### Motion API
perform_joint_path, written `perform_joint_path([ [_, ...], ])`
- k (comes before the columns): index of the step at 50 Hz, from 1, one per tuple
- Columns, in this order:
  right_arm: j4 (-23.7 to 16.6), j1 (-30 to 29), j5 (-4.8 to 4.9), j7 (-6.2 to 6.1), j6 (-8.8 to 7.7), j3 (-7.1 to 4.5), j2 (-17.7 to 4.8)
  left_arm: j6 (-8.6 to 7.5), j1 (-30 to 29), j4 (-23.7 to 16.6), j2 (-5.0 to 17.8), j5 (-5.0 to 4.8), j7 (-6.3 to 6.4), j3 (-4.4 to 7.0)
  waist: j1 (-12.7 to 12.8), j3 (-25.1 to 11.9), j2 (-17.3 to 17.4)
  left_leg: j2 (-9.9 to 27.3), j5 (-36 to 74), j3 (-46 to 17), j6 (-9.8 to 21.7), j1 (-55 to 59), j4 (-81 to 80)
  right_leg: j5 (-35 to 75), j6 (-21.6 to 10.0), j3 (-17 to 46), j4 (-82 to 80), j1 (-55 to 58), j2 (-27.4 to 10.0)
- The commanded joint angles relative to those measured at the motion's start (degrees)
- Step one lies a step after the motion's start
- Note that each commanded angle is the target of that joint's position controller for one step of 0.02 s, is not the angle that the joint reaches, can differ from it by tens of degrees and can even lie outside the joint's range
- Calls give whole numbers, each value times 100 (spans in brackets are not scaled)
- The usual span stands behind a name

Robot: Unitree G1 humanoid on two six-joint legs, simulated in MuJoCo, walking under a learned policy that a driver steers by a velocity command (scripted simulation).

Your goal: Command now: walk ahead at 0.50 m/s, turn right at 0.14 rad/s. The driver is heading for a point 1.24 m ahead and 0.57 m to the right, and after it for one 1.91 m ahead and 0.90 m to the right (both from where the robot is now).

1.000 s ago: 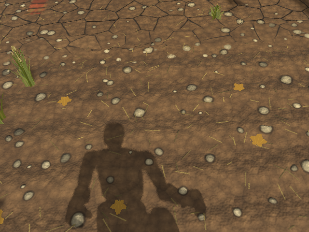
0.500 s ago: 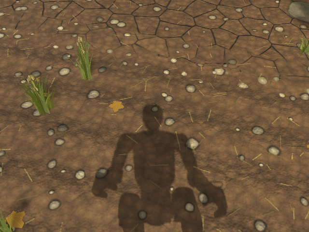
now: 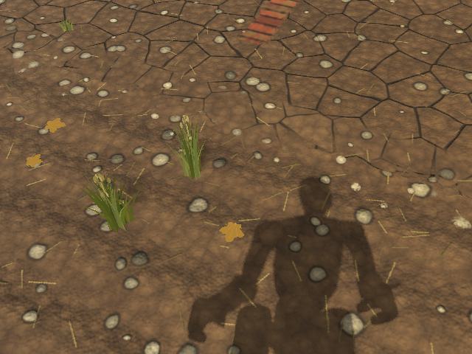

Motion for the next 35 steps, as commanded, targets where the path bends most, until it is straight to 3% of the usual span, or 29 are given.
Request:
perform_joint_path([
  [1,-384,38,-11,36,-30,30,-178,-116,152,-150,762,-68,-14,189,-155,-94,-805,299,240,109,-219,-569,-663,1349,-1077,1572,-1150,394,-1282],
  [4,-617,-731,48,56,-48,148,-62,-58,326,-60,825,-72,-10,241,33,55,-836,289,911,238,-335,-266,-1747,987,-966,1390,-1264,93,-1100],
  [8,-753,-1134,129,-14,-103,144,-185,-19,591,15,981,-37,-38,318,149,-68,-760,109,1187,290,-348,391,-2456,1196,-789,1576,-910,94,-1174],
  [11,-590,-519,104,-119,-205,63,-334,14,484,-17,1041,-46,6,358,-223,-202,-569,17,1079,225,-202,1595,-3297,965,-528,1741,-127,-150,-1014],
  [12,-462,45,34,-196,-277,-28,-585,-23,456,-60,865,-64,1,316,-478,-543,-251,419,823,-201,-33,2476,-3537,849,-366,1535,753,-483,-683],
  [13,-446,849,-94,-286,-303,-150,-1081,-68,395,-300,397,-176,-10,193,-840,-1300,649,1868,-534,-1733,306,3647,-4018,-329,-138,841,2398,-1260,-180],
  [14,-362,922,-33,-296,-186,-262,-1432,-15,674,-454,394,-156,19,187,-623,-1248,1451,2704,-1393,-3580,746,3701,-4705,-2162,-89,240,3419,-2409,285],
  [15,-391,644,33,-279,-143,-176,-949,96,703,-288,687,-2,40,253,-425,-726,706,2564,-1711,-3452,855,3191,-4670,-1901,-163,424,4042,-2609,-179],
  [16,-433,344,84,-250,-165,-72,-513,130,484,-233,640,34,-19,261,-328,-261,275,2239,-1187,-2686,780,2733,-4718,-1421,-153,454,4097,-2602,-356],
  [18,-385,137,101,-241,-235,1,-230,209,287,-227,506,83,-106,261,-171,2,424,1780,312,-1453,595,2279,-4904,-955,-29,329,3943,-2401,-585],
  [19,-335,156,118,-244,-278,4,-199,262,255,-219,477,120,-146,258,-127,13,474,1620,926,-1051,553,2212,-4936,-783,34,281,3978,-2344,-611],
  [22,-155,409,188,-222,-383,-51,-274,341,-140,-399,370,116,-231,237,-88,-65,341,1603,2256,-389,614,2353,-4953,-328,148,221,4020,-2581,-638],
  [27,80,629,177,-210,-364,-98,-302,362,-1096,-743,232,116,-350,137,-203,168,274,1486,2678,503,617,2399,-5061,557,246,-7,2995,-2815,-700],
  [32,316,919,173,-240,-306,-183,-540,334,-1892,-1066,227,133,-437,47,-375,374,247,1600,3114,1062,471,2622,-4910,606,-74,-553,1616,-2188,-588],
  [35,450,1030,166,-286,-203,-227,-758,335,-1716,-1086,349,180,-359,95,-225,128,349,1652,5395,1412,347,3053,-3921,-184,-426,-907,1287,-1503,-146],
])
Keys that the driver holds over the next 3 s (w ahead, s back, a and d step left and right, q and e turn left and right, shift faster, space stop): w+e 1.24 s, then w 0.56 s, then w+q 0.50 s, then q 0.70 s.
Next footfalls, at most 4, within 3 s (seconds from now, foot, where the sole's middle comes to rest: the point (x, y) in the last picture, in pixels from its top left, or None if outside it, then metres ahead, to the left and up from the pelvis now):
0.24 left None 0.27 0.12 -0.78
0.76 right None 0.48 -0.17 -0.78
1.28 left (322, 248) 0.82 -0.20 -0.78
1.76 right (423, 247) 0.83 -0.52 -0.78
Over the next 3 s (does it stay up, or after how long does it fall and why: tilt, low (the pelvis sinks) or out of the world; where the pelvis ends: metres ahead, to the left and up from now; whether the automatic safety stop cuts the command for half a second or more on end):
stays up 1.15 -0.69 0.00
